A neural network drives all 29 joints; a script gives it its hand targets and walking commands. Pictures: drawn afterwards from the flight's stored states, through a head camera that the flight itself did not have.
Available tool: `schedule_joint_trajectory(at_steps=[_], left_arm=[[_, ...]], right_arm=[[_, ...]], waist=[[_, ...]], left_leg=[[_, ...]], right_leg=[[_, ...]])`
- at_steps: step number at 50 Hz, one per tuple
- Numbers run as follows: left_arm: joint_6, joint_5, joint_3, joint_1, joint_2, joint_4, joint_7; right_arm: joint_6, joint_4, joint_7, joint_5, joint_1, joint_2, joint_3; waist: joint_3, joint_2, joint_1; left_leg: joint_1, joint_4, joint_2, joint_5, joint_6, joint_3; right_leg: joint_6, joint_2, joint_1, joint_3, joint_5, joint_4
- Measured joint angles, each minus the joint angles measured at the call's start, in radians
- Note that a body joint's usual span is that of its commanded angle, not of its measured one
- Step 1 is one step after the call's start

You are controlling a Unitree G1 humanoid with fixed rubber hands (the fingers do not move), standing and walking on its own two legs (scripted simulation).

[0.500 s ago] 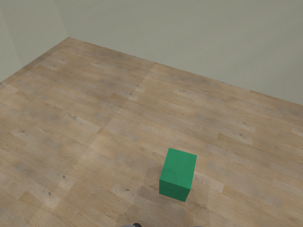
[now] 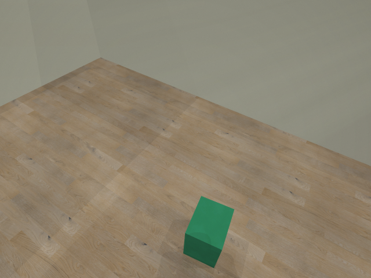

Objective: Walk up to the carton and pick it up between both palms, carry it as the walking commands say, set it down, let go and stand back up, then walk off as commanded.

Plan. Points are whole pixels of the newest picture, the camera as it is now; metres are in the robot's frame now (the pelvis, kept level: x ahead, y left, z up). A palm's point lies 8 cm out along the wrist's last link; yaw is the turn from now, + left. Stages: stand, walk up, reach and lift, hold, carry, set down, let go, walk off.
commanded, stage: walk up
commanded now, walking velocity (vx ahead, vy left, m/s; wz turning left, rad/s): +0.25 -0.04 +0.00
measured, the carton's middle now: (207, 232) +0.47 -0.08 -0.63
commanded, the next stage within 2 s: none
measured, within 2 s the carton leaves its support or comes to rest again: neither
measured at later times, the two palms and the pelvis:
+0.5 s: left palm (123, 263) +0.19 +0.19 -0.15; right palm out of the picture +0.05 -0.22 -0.15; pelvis +0.12 -0.02 +0.00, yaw +1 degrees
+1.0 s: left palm out of the picture +0.10 +0.30 -0.14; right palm out of the picture +0.03 -0.20 -0.11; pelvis +0.05 +0.04 +0.02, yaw -2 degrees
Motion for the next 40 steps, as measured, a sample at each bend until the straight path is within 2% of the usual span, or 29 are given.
schedule_joint_trajectory(at_steps=[1,3,6,9,13,16,18,19,20,21,23,26,29,31,35,38,39,40], left_arm=[[0.005,0.000,-0.001,0.013,0.005,0.014,-0.003],[0.012,0.001,-0.003,0.030,0.004,0.030,-0.010],[0.011,0.002,-0.005,0.005,0.008,0.029,-0.021],[0.005,0.004,-0.001,-0.055,0.019,0.002,-0.026],[0.010,-0.004,0.011,-0.125,0.035,-0.034,-0.014],[0.024,-0.013,0.010,-0.160,0.035,-0.041,-0.005],[0.022,-0.014,0.006,-0.171,0.022,-0.042,0.000],[0.016,-0.013,0.005,-0.171,0.013,-0.039,0.001],[0.010,-0.010,0.003,-0.178,-0.005,-0.028,0.002],[0.003,-0.010,-0.001,-0.187,-0.021,-0.020,0.002],[-0.009,-0.014,-0.009,-0.202,-0.039,-0.019,0.002],[-0.012,-0.016,-0.013,-0.239,-0.054,-0.018,0.020],[-0.007,-0.019,-0.008,-0.260,-0.043,-0.044,0.036],[0.006,-0.015,-0.008,-0.265,-0.028,-0.048,0.035],[0.048,-0.001,-0.002,-0.258,-0.005,-0.056,0.029],[0.066,0.008,0.006,-0.244,0.017,-0.060,0.022],[0.073,0.008,0.008,-0.233,0.022,-0.059,0.022],[0.084,0.007,0.012,-0.228,0.032,-0.056,0.020]], right_arm=[[-0.018,-0.013,-0.005,0.001,0.002,0.000,0.002],[-0.041,-0.029,-0.013,0.006,0.021,-0.009,0.006],[-0.057,-0.021,-0.027,0.010,0.069,-0.014,0.008],[-0.061,0.003,-0.029,0.015,0.126,-0.002,0.014],[-0.045,0.030,-0.034,0.018,0.168,0.023,0.033],[-0.035,0.041,-0.041,0.023,0.188,0.035,0.037],[-0.028,0.053,-0.043,0.026,0.198,0.037,0.037],[-0.024,0.060,-0.042,0.028,0.203,0.035,0.038],[-0.019,0.065,-0.041,0.030,0.196,0.028,0.040],[-0.013,0.062,-0.041,0.035,0.181,0.021,0.042],[-0.005,0.038,-0.043,0.039,0.146,0.023,0.045],[-0.004,0.009,-0.043,0.027,0.088,0.036,0.045],[0.023,-0.018,-0.047,0.030,0.006,0.034,0.016],[0.042,-0.054,-0.051,0.029,-0.047,0.018,-0.001],[0.067,-0.097,-0.046,0.011,-0.082,-0.019,-0.022],[0.082,-0.111,-0.034,0.008,-0.055,-0.034,-0.032],[0.079,-0.112,-0.030,0.006,-0.036,-0.041,-0.032],[0.076,-0.105,-0.029,0.002,-0.024,-0.038,-0.034]], waist=[[0.001,-0.005,-0.002],[0.005,0.011,-0.009],[0.037,0.037,-0.024],[0.085,0.051,-0.030],[0.146,0.046,-0.042],[0.155,0.034,-0.053],[0.150,0.030,-0.049],[0.143,0.029,-0.048],[0.142,0.050,-0.041],[0.145,0.071,-0.041],[0.154,0.077,-0.052],[0.182,0.061,-0.052],[0.222,0.039,-0.018],[0.248,0.023,-0.008],[0.242,0.014,-0.024],[0.205,0.012,-0.023],[0.180,0.022,-0.029],[0.167,0.018,-0.034]], left_leg=[[0.014,-0.011,-0.005,0.008,0.024,0.013],[0.055,-0.048,-0.001,0.022,0.044,0.026],[0.126,-0.120,-0.004,0.039,0.047,0.018],[0.193,-0.181,-0.005,0.050,0.043,0.008],[0.264,-0.225,0.007,0.045,0.024,0.021],[0.280,-0.213,0.012,0.014,0.009,0.032],[0.280,-0.174,0.008,-0.027,-0.001,0.041],[0.270,-0.132,0.006,-0.052,-0.007,0.044],[0.249,-0.070,0.022,-0.074,-0.014,0.042],[0.211,0.015,0.040,-0.051,-0.021,0.024],[0.116,0.176,0.034,-0.098,-0.021,-0.043],[0.020,0.199,0.037,-0.131,-0.017,-0.088],[-0.082,0.238,0.022,-0.185,-0.034,-0.113],[-0.153,0.309,0.013,-0.199,-0.049,-0.105],[-0.248,0.402,0.013,-0.088,-0.049,-0.089],[-0.193,0.290,0.023,0.006,-0.037,-0.084],[-0.157,0.215,0.037,0.034,-0.028,-0.094],[-0.154,0.204,0.037,0.042,-0.016,-0.092]], right_leg=[[0.002,0.001,-0.032,0.027,-0.029,0.084],[0.011,0.007,-0.094,0.049,-0.046,0.238],[0.025,-0.017,-0.174,0.046,-0.029,0.369],[0.031,-0.036,-0.252,0.055,0.017,0.408],[0.018,-0.022,-0.300,0.046,0.114,0.327],[-0.003,0.001,-0.267,0.026,0.183,0.172],[-0.022,0.015,-0.213,0.006,0.235,0.055],[-0.034,0.017,-0.173,-0.007,0.261,-0.006],[-0.045,0.031,-0.158,-0.014,0.223,-0.019],[-0.052,0.044,-0.154,-0.022,0.203,-0.019],[-0.058,0.039,-0.143,-0.035,0.194,-0.027],[-0.055,0.023,-0.100,-0.058,0.211,-0.075],[-0.058,0.017,-0.094,-0.041,0.241,-0.097],[-0.055,0.008,-0.105,-0.018,0.261,-0.097],[-0.034,-0.022,-0.138,-0.019,0.276,-0.074],[-0.011,-0.037,-0.171,-0.025,0.269,-0.032],[-0.003,-0.035,-0.193,-0.033,0.241,0.001],[0.002,-0.036,-0.219,-0.024,0.157,0.057]])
